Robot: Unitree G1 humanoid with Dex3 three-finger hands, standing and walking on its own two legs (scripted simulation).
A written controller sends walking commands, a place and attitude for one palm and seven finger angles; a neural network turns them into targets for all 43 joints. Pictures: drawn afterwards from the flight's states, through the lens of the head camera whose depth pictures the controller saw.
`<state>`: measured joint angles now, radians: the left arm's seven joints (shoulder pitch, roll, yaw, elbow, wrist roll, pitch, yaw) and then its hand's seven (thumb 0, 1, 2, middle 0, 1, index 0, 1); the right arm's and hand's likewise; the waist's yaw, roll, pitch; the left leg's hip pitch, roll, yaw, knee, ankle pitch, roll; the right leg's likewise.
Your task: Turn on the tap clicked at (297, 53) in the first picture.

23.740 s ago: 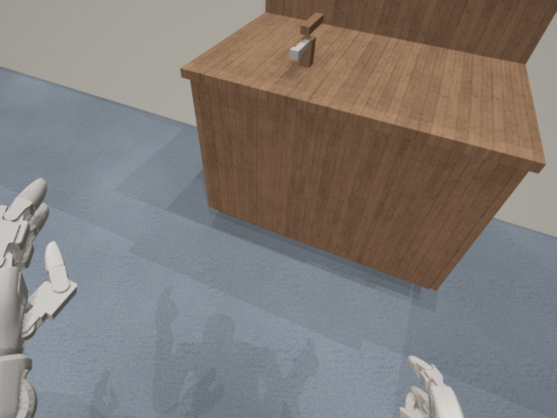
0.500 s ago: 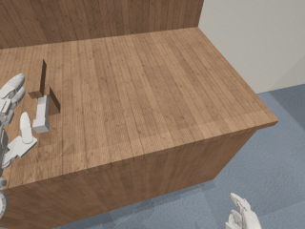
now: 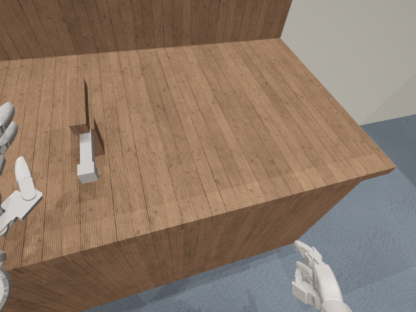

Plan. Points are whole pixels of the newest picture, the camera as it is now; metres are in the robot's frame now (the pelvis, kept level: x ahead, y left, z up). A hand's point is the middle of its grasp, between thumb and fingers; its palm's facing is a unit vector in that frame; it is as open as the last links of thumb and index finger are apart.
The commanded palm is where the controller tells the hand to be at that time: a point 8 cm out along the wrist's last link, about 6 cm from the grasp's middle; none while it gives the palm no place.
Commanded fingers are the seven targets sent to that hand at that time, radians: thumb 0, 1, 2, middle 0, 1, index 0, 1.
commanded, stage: come to a stop and stand still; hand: left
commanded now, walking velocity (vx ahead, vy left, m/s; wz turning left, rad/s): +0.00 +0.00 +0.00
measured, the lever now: (88, 172) +0.32 +0.26 +0.07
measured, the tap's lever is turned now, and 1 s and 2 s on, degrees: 0 0 0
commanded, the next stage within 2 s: look again from close up in 0.38 s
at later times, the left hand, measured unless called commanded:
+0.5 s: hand (36, 211) +0.20 +0.25 +0.16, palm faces +0.38 -0.85 -0.36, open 7.4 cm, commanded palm +0.14 +0.28 +0.18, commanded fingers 0.00 0.90 0.90 -0.20 -0.30 -0.20 -0.30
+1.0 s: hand (54, 219) +0.20 +0.22 +0.16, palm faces +0.37 -0.86 -0.36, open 7.4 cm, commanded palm +0.14 +0.26 +0.18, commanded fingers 0.00 0.90 0.90 -0.20 -0.30 -0.20 -0.30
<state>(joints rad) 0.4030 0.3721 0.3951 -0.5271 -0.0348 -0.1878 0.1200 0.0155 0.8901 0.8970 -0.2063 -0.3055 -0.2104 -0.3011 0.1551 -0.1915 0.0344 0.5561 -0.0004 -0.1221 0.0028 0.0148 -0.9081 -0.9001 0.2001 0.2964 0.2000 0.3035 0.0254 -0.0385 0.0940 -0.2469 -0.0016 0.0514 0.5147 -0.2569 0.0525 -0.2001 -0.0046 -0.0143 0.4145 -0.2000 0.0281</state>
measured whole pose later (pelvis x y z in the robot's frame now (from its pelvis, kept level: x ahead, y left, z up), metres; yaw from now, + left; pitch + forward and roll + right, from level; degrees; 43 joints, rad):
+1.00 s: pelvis -0.02 -0.02 +0.00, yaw +0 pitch -2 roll -1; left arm 0.46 0.34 0.33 -0.47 -0.05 -0.19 0.11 0.01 0.89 0.90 -0.20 -0.31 -0.21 -0.30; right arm 0.19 -0.21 0.02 0.57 0.02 -0.11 -0.03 0.01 -0.91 -0.90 0.20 0.30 0.20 0.30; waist 0.01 0.00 0.07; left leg -0.22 0.01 0.04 0.45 -0.20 0.03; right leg -0.18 0.01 -0.03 0.37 -0.16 0.01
